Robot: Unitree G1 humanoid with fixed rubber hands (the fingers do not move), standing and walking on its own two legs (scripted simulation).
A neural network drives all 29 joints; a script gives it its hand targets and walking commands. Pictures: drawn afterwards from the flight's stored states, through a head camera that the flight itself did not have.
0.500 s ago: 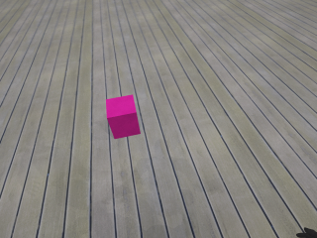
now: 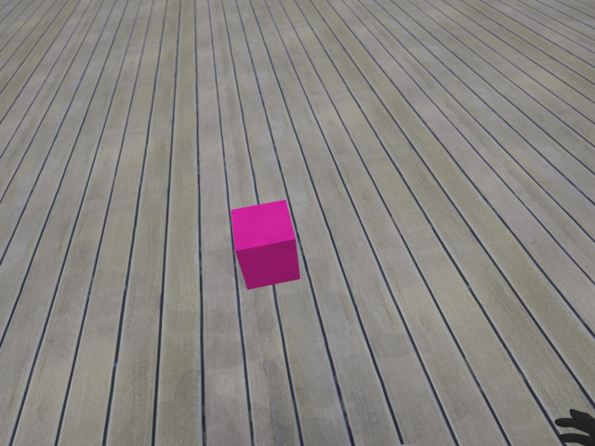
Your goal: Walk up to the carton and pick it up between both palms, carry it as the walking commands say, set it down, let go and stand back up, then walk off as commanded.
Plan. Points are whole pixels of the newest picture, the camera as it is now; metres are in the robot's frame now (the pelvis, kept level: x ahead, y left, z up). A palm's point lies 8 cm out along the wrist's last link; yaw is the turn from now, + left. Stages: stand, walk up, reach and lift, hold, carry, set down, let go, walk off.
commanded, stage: walk up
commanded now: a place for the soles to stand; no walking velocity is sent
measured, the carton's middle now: (266, 245) +0.92 +0.22 -0.62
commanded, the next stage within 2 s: none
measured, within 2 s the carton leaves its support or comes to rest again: neither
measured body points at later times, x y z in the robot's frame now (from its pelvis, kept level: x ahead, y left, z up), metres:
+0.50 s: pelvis +0.15 +0.11 -0.01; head +0.16 +0.09 +0.44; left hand +0.20 +0.50 -0.06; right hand +0.29 -0.24 -0.08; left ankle +0.23 +0.25 -0.71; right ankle +0.13 -0.07 -0.69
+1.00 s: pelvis +0.24 +0.16 +0.01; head +0.27 +0.15 +0.46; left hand +0.39 +0.48 -0.08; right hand +0.34 -0.17 -0.10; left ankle +0.24 +0.27 -0.71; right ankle +0.29 +0.03 -0.71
